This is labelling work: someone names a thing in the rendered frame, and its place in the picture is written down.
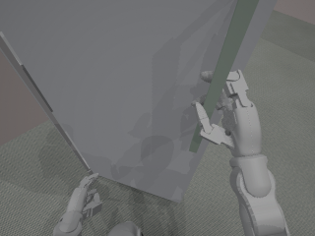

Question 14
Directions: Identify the left robot forearm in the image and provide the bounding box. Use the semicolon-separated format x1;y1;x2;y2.
53;211;84;236

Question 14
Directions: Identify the right robot forearm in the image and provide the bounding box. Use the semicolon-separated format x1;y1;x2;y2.
229;153;290;236

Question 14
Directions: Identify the left robot thigh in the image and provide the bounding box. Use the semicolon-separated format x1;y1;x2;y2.
107;222;142;236

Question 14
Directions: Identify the right robot hand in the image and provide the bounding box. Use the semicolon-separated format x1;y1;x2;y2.
191;69;262;157

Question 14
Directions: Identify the left robot hand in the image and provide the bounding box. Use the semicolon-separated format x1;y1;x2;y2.
65;173;102;220

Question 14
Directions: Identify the fridge door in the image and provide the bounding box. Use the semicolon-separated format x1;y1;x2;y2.
0;0;278;204

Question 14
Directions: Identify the handle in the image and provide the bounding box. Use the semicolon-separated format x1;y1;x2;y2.
189;0;259;153

